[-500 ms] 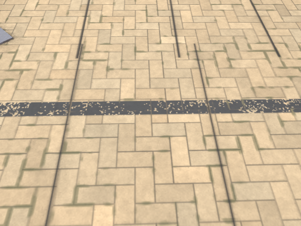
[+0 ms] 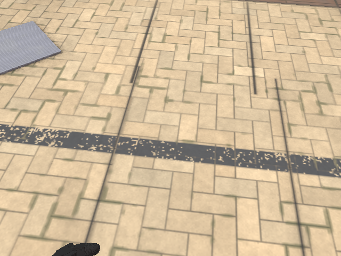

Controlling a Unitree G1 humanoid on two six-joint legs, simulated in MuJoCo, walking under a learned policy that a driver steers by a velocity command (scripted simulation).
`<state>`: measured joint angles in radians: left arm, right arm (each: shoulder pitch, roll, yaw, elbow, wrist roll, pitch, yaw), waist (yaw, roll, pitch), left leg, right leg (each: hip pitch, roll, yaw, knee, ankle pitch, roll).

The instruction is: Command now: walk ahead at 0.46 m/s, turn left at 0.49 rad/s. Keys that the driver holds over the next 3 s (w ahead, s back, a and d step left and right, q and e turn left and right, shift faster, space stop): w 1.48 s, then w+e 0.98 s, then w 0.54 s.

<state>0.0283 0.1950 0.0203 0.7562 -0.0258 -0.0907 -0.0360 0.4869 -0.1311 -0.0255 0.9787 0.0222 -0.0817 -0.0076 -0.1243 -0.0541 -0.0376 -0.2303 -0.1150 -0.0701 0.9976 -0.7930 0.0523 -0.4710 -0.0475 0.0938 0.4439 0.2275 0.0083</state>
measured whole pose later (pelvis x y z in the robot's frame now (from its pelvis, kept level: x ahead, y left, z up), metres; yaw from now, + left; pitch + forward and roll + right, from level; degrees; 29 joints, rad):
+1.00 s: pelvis +0.50 +0.07 -0.07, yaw +5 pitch +4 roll +1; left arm -0.07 0.22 0.06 0.84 -0.02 -0.07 -0.04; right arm 0.41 -0.21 -0.07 1.01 0.02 -0.08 -0.02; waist -0.09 -0.04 0.00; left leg 0.04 -0.03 0.03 0.27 -0.37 0.03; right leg -0.60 -0.03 -0.01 0.52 0.02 -0.07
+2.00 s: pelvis +1.03 +0.13 -0.06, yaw -9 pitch +1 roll +2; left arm 0.09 0.26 0.09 0.86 -0.02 -0.02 -0.03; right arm 0.29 -0.25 -0.08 0.97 -0.01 -0.09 -0.02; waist -0.06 -0.03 0.02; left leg 0.03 -0.01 0.24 0.22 -0.26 0.02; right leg -0.69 -0.12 0.03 0.76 0.03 -0.04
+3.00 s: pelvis +1.56 -0.07 -0.06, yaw -31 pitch +2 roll +1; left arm 0.10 0.27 0.05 0.72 -0.01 -0.07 0.00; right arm 0.35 -0.26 -0.05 0.89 0.01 -0.09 0.01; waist -0.08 -0.04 0.02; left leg -0.09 -0.06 0.02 0.24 -0.20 0.05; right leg -0.65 -0.11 0.05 0.70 -0.05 0.00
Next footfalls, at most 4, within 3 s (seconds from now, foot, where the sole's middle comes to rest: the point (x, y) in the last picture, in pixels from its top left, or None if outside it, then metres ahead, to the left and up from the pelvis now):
0.06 right None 0.18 -0.13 -0.84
0.48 left None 0.38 0.16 -0.84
1.06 right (160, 219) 0.72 -0.03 -0.84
1.58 left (101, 173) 0.99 0.23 -0.84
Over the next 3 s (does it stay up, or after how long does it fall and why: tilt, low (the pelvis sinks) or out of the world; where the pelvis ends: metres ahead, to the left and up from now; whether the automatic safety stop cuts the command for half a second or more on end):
stays up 1.56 -0.07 -0.06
